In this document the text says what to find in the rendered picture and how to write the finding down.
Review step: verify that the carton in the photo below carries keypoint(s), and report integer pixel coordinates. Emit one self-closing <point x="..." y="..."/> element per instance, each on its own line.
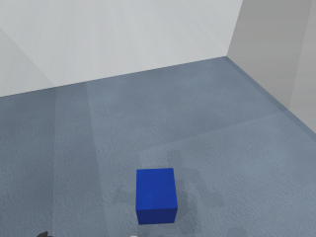
<point x="156" y="197"/>

